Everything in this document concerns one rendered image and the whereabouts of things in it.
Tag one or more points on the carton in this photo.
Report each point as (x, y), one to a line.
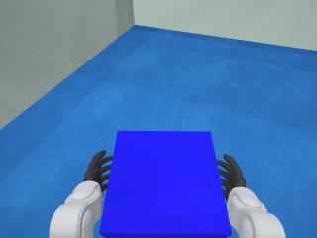
(164, 184)

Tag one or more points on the robot left hand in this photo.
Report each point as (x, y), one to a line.
(94, 169)

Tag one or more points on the right robot forearm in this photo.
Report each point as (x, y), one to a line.
(249, 217)

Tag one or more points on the left robot forearm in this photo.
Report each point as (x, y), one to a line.
(79, 213)

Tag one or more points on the robot right hand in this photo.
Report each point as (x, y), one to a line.
(234, 175)

